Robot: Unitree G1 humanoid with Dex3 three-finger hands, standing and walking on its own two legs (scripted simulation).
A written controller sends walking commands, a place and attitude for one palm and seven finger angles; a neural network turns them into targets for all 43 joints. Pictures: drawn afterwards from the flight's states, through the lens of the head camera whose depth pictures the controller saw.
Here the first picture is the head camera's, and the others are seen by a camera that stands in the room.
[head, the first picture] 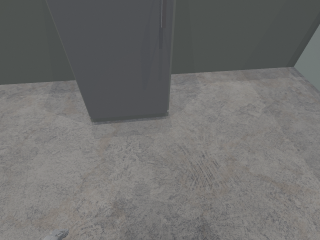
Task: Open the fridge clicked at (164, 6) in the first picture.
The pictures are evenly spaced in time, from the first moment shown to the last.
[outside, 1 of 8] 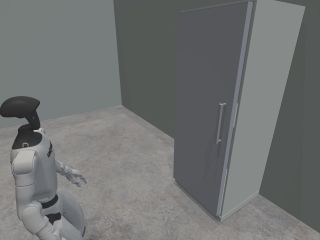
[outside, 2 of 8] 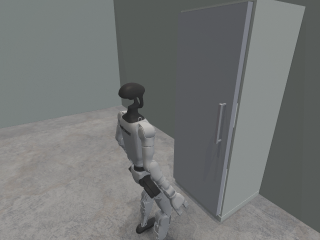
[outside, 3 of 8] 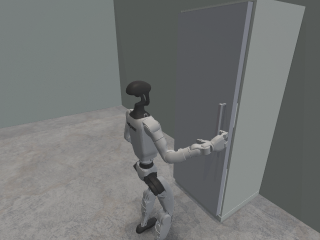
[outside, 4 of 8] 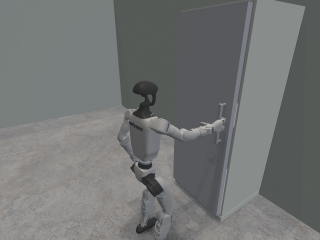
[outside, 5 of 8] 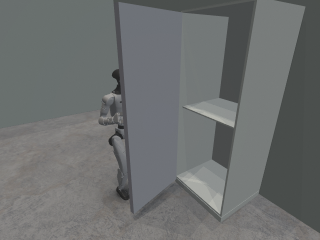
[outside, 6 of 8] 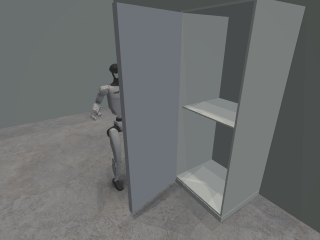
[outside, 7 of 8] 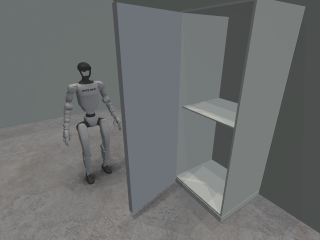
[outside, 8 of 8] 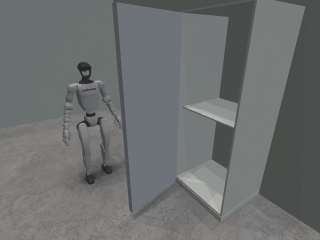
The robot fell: no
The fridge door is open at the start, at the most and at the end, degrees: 0 85 77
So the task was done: yes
